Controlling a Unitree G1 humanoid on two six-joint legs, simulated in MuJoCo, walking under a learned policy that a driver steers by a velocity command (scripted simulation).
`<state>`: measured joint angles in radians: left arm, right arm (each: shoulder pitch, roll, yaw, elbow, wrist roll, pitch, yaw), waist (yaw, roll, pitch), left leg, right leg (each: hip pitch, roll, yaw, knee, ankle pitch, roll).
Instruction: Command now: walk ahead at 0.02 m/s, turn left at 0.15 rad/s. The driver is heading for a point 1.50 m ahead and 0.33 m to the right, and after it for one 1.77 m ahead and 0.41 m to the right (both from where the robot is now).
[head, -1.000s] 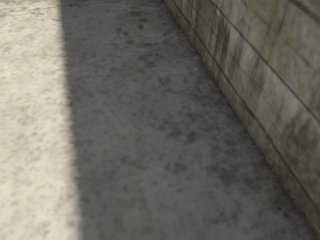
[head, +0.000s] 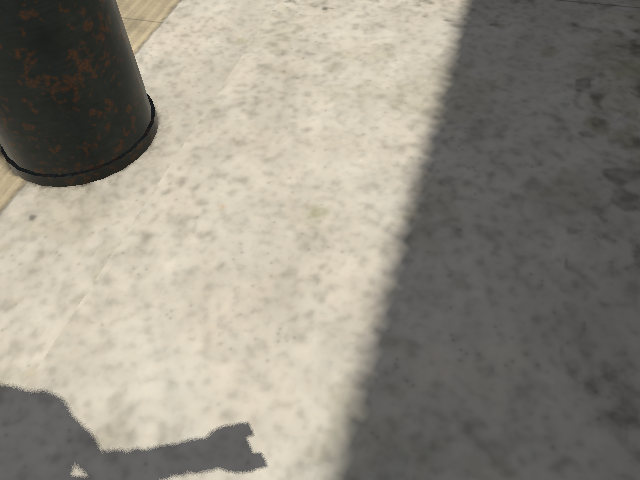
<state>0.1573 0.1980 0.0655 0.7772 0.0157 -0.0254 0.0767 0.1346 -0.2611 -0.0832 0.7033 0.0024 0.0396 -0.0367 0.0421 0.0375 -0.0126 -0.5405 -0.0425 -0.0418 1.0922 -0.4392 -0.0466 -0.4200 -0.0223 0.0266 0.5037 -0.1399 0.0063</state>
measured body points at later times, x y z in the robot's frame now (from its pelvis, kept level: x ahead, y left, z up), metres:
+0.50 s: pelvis +0.02 +0.03 +0.00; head +0.02 +0.02 +0.45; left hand +0.09 +0.29 -0.13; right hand +0.12 -0.20 -0.13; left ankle -0.01 +0.13 -0.73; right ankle +0.07 -0.13 -0.73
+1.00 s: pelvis +0.03 +0.02 +0.00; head +0.04 +0.02 +0.45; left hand +0.10 +0.26 -0.15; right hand +0.07 -0.22 -0.15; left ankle -0.01 +0.13 -0.73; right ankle +0.07 -0.13 -0.73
